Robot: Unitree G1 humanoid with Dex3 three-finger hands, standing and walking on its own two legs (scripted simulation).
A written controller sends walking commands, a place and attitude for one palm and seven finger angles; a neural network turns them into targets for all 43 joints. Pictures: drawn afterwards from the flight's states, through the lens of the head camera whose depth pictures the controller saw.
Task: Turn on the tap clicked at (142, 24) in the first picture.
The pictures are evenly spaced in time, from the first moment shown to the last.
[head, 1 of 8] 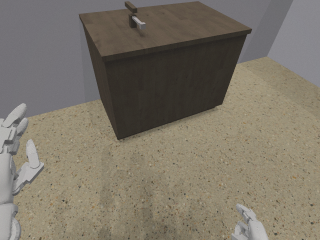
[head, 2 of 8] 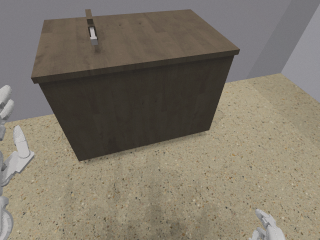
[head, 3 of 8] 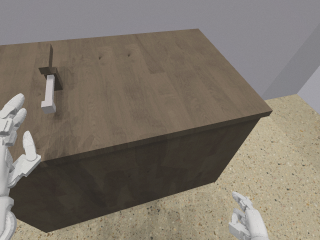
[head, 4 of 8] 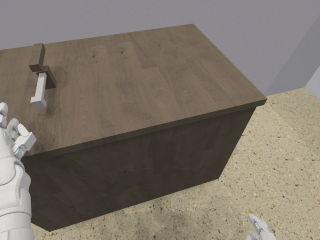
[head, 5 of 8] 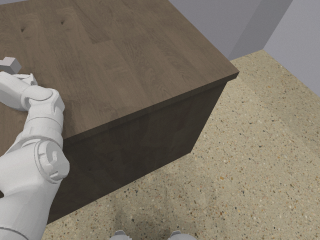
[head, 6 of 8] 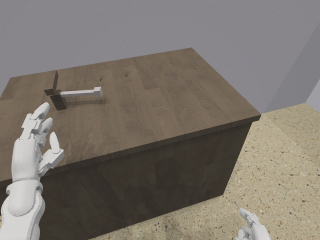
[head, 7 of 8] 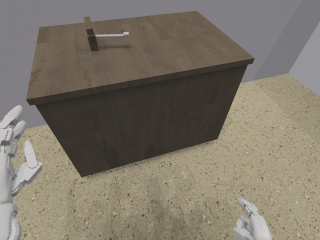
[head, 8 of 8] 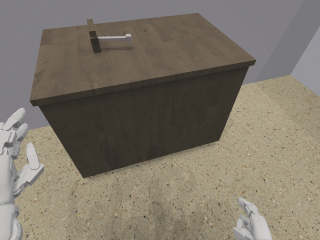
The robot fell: no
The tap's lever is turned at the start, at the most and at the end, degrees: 0 77 77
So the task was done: yes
